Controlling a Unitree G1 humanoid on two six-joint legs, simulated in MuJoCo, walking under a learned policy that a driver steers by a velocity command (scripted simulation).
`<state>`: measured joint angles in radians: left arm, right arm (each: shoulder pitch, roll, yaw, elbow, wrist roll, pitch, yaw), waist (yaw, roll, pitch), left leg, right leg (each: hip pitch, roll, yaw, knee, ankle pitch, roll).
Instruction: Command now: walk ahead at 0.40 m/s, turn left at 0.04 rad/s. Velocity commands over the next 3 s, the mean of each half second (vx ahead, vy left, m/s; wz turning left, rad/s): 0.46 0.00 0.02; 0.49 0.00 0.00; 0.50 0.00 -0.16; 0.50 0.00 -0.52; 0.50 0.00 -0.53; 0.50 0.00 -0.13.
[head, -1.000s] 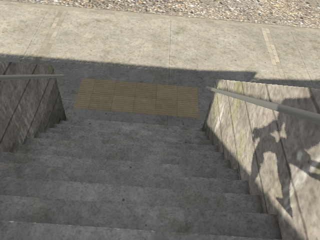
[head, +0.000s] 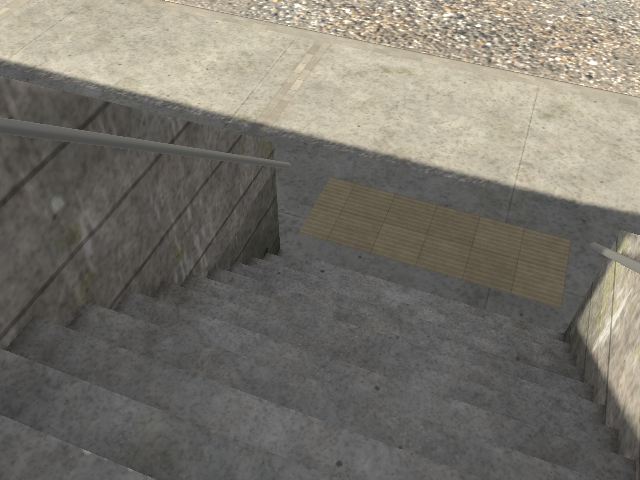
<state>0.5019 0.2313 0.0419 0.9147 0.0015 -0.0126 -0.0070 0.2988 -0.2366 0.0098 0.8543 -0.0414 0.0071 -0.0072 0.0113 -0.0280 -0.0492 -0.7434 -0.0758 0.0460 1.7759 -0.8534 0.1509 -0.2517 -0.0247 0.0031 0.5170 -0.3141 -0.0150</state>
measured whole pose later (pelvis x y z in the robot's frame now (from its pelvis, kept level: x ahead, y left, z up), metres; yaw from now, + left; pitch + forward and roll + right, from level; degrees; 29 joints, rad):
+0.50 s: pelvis +0.15 +0.06 -0.04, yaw -2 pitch +0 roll -1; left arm 0.36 0.26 0.07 0.93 0.03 0.03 0.02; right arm 0.44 -0.23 -0.04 1.03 -0.01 -0.05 0.01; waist 0.02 -0.02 0.00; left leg -0.32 -0.03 0.06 0.84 -0.51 0.07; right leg -0.63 0.05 0.09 1.23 -0.21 -0.06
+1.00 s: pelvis +0.35 +0.04 -0.24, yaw -2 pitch -3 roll +1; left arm 0.51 0.17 -0.02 1.09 0.00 -0.06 0.00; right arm 0.27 -0.17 -0.02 1.01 -0.05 0.00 -0.01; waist -0.04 0.02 -0.03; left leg -0.94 0.00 -0.06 1.35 0.12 0.04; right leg -0.20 0.08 -0.07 0.78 -0.52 -0.12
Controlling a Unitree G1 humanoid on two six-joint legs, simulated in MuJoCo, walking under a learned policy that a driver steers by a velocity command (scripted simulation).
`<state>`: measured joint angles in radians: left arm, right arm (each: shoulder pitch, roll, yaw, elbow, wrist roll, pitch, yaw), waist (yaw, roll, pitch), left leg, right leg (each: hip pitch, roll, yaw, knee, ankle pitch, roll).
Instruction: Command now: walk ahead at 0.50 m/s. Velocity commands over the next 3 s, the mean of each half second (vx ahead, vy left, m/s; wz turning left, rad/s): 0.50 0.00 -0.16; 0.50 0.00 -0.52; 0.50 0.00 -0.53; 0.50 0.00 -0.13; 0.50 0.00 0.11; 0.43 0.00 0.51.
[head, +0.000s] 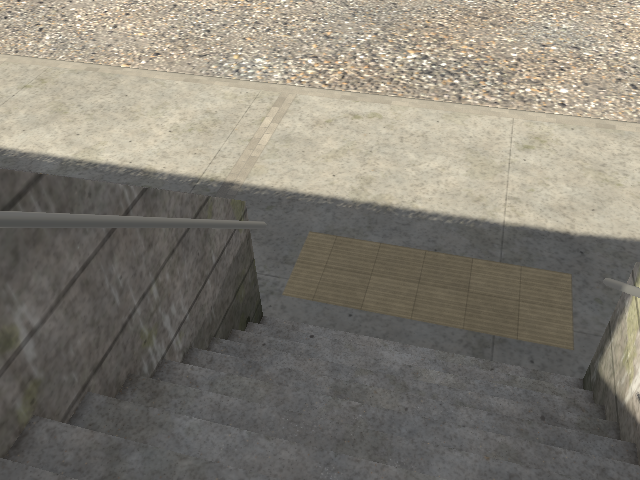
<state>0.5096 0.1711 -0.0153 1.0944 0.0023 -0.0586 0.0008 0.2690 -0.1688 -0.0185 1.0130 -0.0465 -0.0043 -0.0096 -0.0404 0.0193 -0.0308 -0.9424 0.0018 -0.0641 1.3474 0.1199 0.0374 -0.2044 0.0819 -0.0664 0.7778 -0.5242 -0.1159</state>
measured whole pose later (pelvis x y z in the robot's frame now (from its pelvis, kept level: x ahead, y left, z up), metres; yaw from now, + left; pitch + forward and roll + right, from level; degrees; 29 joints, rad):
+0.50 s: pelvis +0.26 +0.05 -0.20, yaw -5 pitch -2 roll -1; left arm 0.36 0.22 0.05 1.02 0.06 0.03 0.01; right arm 0.44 -0.20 -0.02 1.04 -0.01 -0.07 0.01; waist 0.04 -0.01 -0.01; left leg -0.31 0.05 0.14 0.83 -0.49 0.05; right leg -0.76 0.01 0.07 1.36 -0.09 -0.05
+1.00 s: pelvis +0.46 -0.03 -0.42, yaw -22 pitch -1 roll +2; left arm 0.47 0.17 0.00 1.02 0.01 -0.01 0.01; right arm 0.19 -0.20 -0.03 0.91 -0.06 0.01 -0.03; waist 0.00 0.02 -0.01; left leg -0.92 0.06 -0.05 1.46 -0.11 -0.05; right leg -0.36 0.14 0.05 0.89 -0.50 -0.14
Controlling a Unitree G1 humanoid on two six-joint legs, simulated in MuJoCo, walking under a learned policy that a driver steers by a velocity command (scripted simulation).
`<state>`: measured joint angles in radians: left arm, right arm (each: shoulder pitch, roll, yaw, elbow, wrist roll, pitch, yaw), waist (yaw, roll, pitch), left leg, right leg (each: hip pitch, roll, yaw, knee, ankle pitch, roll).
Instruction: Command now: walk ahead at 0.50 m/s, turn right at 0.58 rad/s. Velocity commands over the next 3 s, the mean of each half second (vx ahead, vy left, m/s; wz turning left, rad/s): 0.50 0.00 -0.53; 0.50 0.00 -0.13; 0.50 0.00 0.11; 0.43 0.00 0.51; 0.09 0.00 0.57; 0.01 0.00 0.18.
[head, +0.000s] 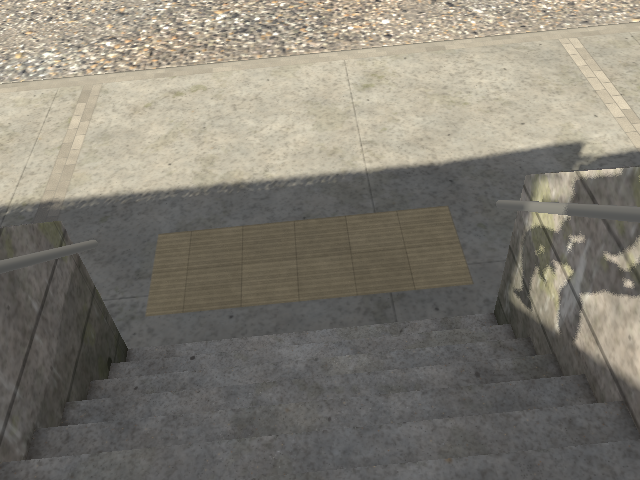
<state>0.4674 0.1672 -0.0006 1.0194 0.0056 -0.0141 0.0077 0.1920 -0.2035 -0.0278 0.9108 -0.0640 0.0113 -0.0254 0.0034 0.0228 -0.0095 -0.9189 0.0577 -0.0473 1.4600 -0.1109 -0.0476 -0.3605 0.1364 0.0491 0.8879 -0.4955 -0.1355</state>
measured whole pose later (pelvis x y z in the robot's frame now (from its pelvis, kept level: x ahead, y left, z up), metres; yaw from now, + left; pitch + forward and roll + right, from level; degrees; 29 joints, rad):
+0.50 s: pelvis +0.23 +0.03 -0.20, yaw -15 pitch -2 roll +0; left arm 0.21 0.20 0.02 0.87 0.04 0.02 0.02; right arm 0.54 -0.22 -0.01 0.99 -0.01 -0.07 0.01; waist 0.00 -0.02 -0.01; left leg -0.27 -0.02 0.08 0.81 -0.51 0.06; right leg -0.98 0.09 0.11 1.72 -0.26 -0.07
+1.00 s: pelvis +0.46 -0.11 -0.39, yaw -17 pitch -2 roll +2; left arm 0.33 0.21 0.02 1.02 0.00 -0.04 -0.01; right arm 0.39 -0.21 -0.04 0.99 -0.04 0.00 -0.03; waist -0.06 0.02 0.00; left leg -0.68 -0.01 -0.10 1.60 -0.40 0.06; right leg -0.33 0.00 -0.07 0.72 -0.36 -0.08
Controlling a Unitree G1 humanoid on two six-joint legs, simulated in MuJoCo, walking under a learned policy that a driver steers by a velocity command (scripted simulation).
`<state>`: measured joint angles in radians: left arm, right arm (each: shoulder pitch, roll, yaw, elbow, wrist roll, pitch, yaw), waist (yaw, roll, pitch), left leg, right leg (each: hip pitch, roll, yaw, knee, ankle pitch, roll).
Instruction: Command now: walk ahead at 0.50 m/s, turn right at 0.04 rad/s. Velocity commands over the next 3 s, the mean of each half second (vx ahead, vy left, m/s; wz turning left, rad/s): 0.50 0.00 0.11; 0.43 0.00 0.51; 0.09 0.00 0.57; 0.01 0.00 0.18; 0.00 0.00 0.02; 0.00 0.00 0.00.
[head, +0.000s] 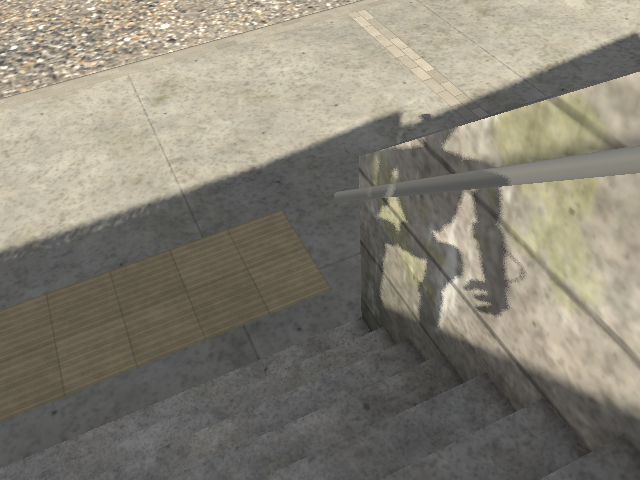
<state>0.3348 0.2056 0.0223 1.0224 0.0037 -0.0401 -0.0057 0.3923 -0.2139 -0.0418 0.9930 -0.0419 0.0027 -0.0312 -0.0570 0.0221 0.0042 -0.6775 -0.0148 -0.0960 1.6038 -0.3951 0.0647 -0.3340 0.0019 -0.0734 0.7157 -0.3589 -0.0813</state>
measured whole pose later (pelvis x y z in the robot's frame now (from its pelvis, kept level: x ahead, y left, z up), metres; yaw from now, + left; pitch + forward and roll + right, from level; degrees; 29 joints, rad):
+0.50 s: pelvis +0.23 +0.03 -0.21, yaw +5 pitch -1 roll -1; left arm 0.28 0.21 0.02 0.97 0.05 -0.02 0.04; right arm 0.43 -0.20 -0.03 1.02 -0.01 -0.02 0.02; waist 0.00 -0.02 -0.01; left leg -0.32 -0.10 -0.01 0.72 -0.36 0.12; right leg -0.81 0.01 0.01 1.99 -0.64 -0.10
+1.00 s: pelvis +0.48 -0.01 -0.39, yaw +20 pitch +1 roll +1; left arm 0.24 0.19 0.03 0.85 -0.01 -0.05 -0.02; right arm 0.37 -0.24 -0.04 0.90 0.00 0.01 -0.04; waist -0.07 0.02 -0.04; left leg -0.59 -0.14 -0.09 1.96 -0.83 0.10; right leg -0.27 0.01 -0.03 0.43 -0.19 -0.04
